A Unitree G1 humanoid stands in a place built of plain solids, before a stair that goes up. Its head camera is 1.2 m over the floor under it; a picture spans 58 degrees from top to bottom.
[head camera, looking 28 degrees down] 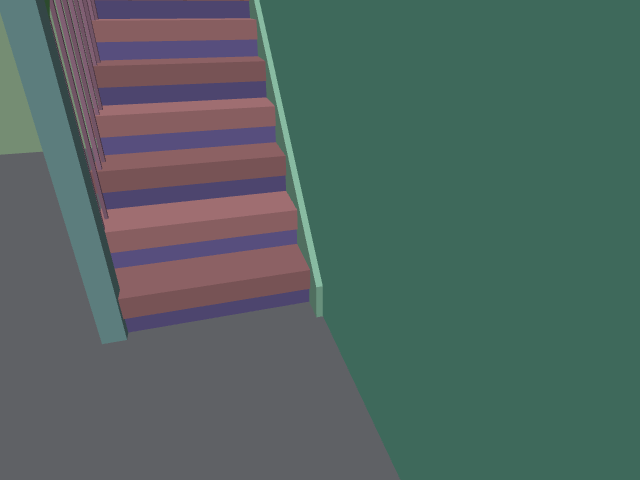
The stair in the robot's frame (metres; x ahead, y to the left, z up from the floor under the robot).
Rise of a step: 0.19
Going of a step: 0.22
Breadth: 0.87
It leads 16 degrees to the left of straight ahead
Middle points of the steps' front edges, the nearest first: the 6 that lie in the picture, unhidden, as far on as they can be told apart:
1.52 0.42 0.19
1.72 0.53 0.38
1.93 0.59 0.57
2.15 0.65 0.77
2.36 0.71 0.96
2.57 0.77 1.15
